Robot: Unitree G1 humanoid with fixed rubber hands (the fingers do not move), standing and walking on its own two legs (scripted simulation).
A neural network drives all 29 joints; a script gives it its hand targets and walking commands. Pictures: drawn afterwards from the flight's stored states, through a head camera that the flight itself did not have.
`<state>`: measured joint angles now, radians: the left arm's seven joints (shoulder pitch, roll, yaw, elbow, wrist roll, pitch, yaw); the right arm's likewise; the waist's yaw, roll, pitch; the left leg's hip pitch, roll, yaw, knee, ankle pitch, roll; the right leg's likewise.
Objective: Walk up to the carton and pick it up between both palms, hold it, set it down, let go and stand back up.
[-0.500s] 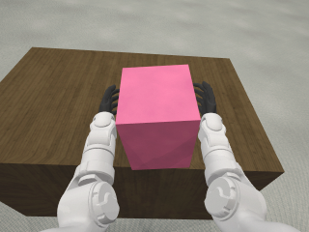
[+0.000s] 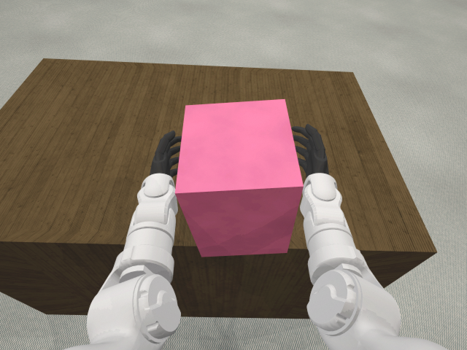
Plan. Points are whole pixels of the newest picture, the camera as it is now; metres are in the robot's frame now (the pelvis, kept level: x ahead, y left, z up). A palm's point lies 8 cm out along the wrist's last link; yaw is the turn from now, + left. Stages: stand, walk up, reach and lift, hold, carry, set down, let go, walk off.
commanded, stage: set down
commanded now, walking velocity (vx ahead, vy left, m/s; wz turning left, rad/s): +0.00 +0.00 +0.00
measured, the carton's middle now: (239, 184) +0.43 +0.01 +0.03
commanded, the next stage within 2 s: none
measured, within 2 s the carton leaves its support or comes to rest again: rests again in 0.64 s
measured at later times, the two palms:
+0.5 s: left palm (162, 176) +0.41 +0.15 +0.07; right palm (315, 172) +0.42 -0.12 +0.09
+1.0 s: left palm (167, 174) +0.41 +0.14 +0.07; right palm (318, 175) +0.41 -0.13 +0.08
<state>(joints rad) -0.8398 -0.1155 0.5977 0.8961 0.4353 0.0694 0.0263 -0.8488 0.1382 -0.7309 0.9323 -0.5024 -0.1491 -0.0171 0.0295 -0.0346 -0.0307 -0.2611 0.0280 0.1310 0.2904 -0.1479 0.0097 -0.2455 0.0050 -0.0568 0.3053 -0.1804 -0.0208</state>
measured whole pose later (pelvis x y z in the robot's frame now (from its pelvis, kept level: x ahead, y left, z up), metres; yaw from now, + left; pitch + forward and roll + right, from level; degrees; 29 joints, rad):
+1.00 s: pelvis +0.00 +0.00 +0.00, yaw +0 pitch +6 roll +0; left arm -0.84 -0.17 0.67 0.82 0.53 0.04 0.00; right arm -0.82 0.17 -0.75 0.84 -0.54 -0.13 0.03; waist 0.01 -0.05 0.01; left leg -0.24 0.03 0.15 0.28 -0.15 0.01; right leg -0.23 0.00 -0.06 0.30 -0.18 -0.02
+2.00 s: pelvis -0.01 +0.00 -0.02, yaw -1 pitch +20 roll -2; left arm -1.09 0.20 0.09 1.49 -0.10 -0.22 0.12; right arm -1.03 -0.14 -0.13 1.38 0.10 -0.17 -0.11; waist 0.03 -0.01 -0.23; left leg -0.66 0.07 0.09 0.53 -0.22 0.01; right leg -0.60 0.03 -0.09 0.45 -0.20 -0.03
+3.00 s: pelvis -0.03 -0.01 -0.01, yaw +0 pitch +14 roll -1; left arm -1.24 0.37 -0.05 1.24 -0.31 0.20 0.08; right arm -1.24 -0.34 0.06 1.26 0.41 0.20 -0.08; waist 0.01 -0.02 -0.20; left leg -0.51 0.05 0.06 0.40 -0.14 -0.01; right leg -0.46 0.04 -0.07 0.36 -0.15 -0.04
